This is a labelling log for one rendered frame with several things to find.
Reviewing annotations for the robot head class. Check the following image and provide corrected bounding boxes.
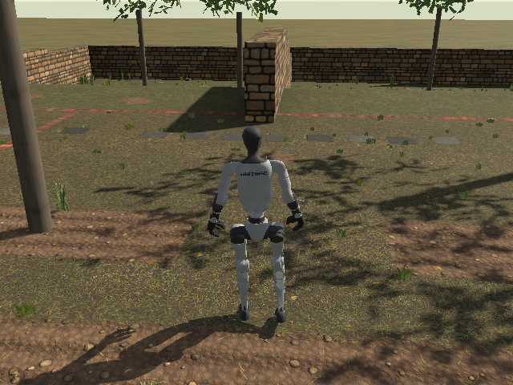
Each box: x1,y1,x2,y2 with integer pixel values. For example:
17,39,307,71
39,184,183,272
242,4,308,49
240,126,267,164

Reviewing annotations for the right robot hand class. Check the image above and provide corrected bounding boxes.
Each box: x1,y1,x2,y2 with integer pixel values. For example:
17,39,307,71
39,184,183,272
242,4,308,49
286,216,305,231

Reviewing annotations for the left robot hand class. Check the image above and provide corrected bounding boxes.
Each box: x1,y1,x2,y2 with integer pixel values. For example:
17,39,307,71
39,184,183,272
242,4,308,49
207,221,226,237

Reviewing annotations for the right robot upper arm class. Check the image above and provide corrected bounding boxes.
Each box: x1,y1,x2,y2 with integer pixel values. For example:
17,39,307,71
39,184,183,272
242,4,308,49
270,160,295,204

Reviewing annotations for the robot right forearm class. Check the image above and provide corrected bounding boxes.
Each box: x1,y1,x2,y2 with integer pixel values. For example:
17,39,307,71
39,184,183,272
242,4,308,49
287,191,302,218

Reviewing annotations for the robot left thigh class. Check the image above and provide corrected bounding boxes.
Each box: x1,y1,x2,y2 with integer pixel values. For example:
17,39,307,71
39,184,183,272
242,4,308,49
230,224,249,274

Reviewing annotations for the left robot upper arm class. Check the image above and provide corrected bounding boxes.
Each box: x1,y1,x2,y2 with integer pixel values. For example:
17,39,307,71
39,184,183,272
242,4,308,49
216,162,237,205

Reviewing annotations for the robot left forearm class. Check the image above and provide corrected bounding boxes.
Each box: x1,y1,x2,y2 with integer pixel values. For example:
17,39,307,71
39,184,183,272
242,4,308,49
209,193,224,223

